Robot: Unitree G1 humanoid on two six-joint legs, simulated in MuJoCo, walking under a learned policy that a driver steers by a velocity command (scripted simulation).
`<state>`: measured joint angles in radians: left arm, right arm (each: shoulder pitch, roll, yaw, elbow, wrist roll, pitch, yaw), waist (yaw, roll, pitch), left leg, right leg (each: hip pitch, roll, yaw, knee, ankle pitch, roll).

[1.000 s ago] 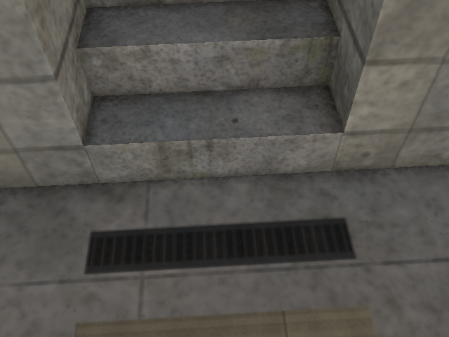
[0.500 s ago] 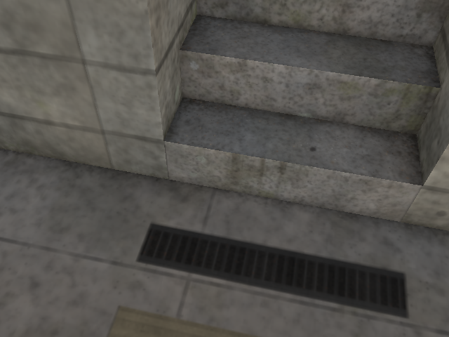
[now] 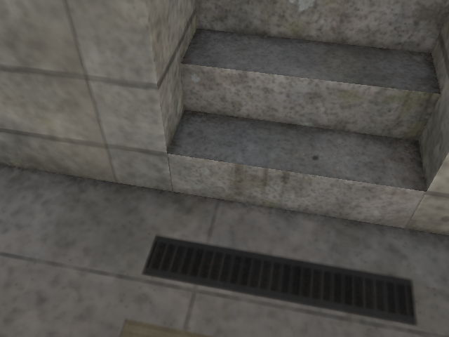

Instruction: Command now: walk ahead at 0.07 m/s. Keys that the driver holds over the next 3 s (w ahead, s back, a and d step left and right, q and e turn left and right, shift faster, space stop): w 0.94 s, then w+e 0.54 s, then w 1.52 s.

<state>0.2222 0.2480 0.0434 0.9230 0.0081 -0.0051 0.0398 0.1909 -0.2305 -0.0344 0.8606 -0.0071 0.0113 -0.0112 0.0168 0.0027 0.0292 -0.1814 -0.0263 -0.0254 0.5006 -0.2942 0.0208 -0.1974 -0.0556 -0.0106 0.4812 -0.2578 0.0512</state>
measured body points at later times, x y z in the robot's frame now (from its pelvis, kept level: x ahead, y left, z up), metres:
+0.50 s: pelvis +0.13 -0.06 +0.01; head +0.14 -0.08 +0.46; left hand +0.08 +0.19 -0.12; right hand +0.30 -0.32 -0.11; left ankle +0.24 +0.11 -0.67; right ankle +0.04 -0.14 -0.74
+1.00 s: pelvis +0.42 -0.01 +0.01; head +0.45 +0.00 +0.46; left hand +0.53 +0.24 -0.13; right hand +0.41 -0.28 -0.13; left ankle +0.42 +0.07 -0.74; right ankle +0.49 -0.16 -0.68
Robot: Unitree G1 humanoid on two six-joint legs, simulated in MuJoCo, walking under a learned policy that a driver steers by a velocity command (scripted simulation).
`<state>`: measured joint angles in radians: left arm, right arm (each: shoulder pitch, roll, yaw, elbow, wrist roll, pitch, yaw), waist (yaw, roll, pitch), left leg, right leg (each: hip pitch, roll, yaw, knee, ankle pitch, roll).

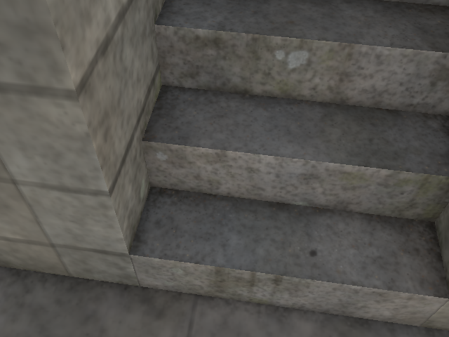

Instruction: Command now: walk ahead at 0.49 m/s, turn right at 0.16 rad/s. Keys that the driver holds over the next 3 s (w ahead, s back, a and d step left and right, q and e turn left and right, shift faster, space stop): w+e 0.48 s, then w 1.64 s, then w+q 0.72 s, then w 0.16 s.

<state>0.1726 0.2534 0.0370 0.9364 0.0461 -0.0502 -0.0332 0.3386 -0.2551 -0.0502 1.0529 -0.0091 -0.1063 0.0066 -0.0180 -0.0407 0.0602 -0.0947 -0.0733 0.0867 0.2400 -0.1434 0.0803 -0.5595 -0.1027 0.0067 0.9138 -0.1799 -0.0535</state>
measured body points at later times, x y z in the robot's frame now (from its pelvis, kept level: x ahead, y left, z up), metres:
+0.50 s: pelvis +0.25 -0.07 +0.00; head +0.30 -0.09 +0.44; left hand +0.38 +0.18 -0.13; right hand +0.33 -0.34 -0.13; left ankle +0.33 +0.08 -0.70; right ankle +0.26 -0.13 -0.75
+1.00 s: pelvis +0.40 -0.08 +0.00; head +0.43 -0.07 +0.45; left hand +0.59 +0.07 -0.14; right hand +0.31 -0.30 -0.14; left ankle +0.39 +0.02 -0.75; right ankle +0.36 -0.19 -0.64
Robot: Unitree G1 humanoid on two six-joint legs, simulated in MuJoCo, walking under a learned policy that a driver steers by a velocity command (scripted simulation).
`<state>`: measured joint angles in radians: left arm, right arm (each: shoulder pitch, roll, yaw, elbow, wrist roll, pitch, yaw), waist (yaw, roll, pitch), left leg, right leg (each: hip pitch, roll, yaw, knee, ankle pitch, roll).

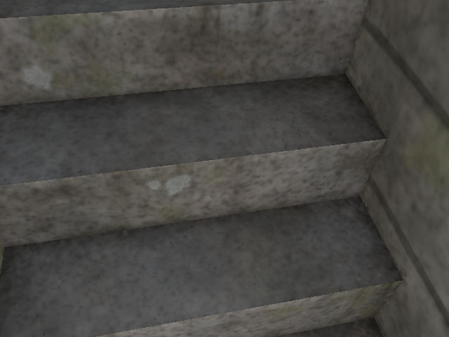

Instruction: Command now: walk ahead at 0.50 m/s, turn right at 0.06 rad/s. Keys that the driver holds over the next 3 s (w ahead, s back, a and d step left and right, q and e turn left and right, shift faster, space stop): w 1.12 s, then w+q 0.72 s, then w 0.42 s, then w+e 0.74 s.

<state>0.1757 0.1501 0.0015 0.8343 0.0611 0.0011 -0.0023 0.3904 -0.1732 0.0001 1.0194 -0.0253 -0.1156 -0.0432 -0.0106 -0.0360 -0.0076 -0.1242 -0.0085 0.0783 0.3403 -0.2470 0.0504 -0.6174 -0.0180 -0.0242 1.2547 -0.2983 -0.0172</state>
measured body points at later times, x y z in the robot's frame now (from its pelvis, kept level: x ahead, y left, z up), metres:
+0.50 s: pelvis +0.09 -0.01 +0.01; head +0.15 -0.02 +0.46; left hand -0.01 +0.22 -0.12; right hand +0.41 -0.11 +0.00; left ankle +0.17 +0.10 -0.49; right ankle +0.04 -0.11 -0.75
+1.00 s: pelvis +0.23 +0.00 +0.18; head +0.24 +0.01 +0.63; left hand +0.37 +0.23 +0.07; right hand +0.31 -0.22 +0.04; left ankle +0.14 +0.09 -0.54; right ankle +0.28 -0.16 -0.22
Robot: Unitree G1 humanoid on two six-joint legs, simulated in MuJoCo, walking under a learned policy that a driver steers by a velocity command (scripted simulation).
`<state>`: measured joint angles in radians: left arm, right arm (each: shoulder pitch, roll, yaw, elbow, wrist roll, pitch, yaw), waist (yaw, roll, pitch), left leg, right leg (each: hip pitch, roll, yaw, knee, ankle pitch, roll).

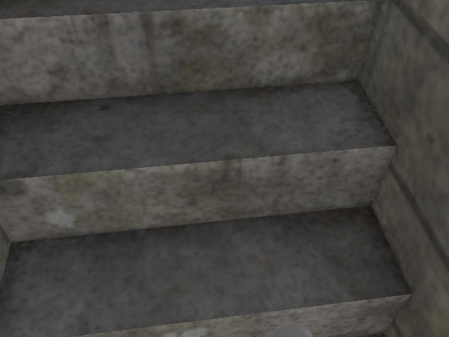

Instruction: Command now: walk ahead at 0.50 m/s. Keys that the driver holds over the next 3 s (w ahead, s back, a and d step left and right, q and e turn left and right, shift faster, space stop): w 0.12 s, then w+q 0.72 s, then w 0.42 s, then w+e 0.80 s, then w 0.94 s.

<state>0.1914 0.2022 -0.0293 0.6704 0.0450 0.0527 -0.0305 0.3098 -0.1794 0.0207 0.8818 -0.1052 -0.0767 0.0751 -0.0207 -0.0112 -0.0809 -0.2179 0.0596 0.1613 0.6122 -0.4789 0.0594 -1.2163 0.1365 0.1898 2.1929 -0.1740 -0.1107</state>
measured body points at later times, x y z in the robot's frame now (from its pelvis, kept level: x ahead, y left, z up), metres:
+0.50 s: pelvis +0.24 -0.14 +0.19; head +0.25 -0.16 +0.64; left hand +0.25 +0.07 +0.04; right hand +0.27 -0.35 +0.02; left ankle +0.25 +0.00 -0.24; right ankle +0.30 -0.23 -0.52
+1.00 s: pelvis +0.44 -0.06 +0.27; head +0.46 -0.09 +0.72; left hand +0.38 +0.16 +0.13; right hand +0.68 -0.22 +0.15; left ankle +0.47 +0.03 -0.32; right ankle +0.32 -0.23 -0.47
